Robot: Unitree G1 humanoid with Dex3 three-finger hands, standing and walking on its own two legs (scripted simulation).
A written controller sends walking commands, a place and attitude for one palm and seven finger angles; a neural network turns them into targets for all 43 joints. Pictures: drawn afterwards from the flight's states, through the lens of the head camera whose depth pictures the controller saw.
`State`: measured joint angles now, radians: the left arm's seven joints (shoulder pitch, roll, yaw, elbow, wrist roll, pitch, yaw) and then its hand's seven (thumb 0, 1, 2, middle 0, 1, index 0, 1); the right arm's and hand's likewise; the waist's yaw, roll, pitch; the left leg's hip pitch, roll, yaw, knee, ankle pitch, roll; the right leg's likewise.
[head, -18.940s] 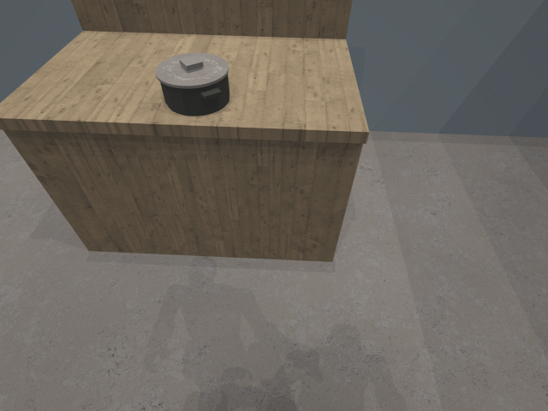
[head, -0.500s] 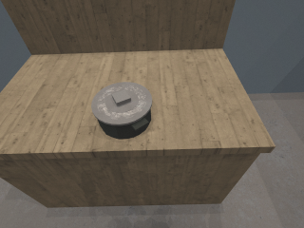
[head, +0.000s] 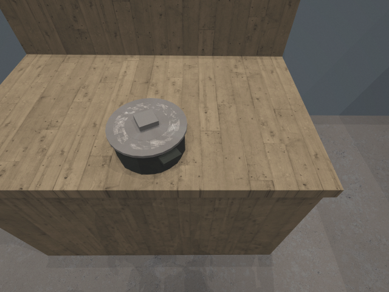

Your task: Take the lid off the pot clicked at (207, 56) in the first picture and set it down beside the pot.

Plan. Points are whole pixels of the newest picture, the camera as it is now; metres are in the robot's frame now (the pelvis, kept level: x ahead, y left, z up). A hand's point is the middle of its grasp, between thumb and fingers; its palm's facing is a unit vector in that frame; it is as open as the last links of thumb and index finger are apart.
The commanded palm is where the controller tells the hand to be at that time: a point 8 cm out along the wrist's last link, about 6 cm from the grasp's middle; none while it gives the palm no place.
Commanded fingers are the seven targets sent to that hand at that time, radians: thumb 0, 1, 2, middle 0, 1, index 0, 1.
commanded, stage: look again from close up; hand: left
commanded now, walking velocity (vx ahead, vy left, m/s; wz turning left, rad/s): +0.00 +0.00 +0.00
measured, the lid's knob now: (146, 119) +0.50 +0.16 +0.05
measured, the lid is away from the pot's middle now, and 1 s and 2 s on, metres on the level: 0.00 0.00 0.00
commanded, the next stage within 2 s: lift the closed hand beside the body in 0.70 s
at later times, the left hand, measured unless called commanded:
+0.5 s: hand out of the picture -0.01 +0.17 -0.18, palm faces +0.01 -0.98 -0.18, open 7.4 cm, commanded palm none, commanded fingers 0.00 0.90 0.90 -0.20 -0.30 -0.20 -0.30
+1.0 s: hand out of the picture +0.11 +0.22 -0.09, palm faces +0.13 -0.94 -0.31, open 6.6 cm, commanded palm +0.07 +0.25 -0.05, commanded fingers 0.00 0.90 0.90 -0.68 -0.83 -0.68 -0.83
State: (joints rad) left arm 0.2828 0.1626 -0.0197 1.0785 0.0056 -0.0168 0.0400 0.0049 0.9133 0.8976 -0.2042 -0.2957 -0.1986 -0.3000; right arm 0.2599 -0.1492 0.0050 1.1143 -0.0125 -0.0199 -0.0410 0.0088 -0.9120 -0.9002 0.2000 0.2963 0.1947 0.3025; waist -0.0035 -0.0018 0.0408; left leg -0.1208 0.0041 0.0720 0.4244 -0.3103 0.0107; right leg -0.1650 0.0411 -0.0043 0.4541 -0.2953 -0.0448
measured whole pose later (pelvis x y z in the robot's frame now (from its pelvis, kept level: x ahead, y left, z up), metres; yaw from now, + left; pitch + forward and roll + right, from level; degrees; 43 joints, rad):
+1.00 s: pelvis -0.03 +0.03 +0.00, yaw +3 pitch -1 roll +0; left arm 0.38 0.18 -0.06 0.42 -0.01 0.00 0.14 0.04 0.95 0.90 -0.34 -0.44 -0.33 -0.45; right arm 0.30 -0.25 -0.01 0.90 0.04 -0.22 -0.03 0.03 -0.92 -0.90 0.20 0.30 0.20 0.30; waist -0.01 0.06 -0.02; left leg -0.17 -0.05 0.04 0.47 -0.29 0.06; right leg -0.18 -0.02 -0.04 0.48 -0.28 0.00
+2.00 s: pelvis -0.02 +0.03 +0.00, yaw +3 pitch -2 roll -1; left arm 0.67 0.28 0.16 -0.25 -0.01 -0.09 0.09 0.01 0.89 0.90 -1.30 -1.49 -1.29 -1.50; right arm 0.18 -0.21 -0.02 0.60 0.01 -0.15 -0.06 0.02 -0.90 -0.90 0.20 0.30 0.20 0.30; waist 0.06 0.04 0.01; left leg -0.13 -0.03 0.03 0.47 -0.30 0.05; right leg -0.13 0.01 -0.05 0.43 -0.27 -0.01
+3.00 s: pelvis -0.05 +0.02 +0.00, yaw +4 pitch -1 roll +0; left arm 0.29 0.65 0.09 -0.26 0.75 0.02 -0.20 0.00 0.24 1.21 -1.06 -0.73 -1.06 -0.74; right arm 0.11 -0.29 0.00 0.55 0.04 0.08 0.00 0.01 -0.90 -0.90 0.20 0.30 0.19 0.30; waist 0.06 0.14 0.01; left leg -0.19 -0.03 0.01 0.44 -0.24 0.04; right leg -0.19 0.00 -0.07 0.42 -0.22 -0.02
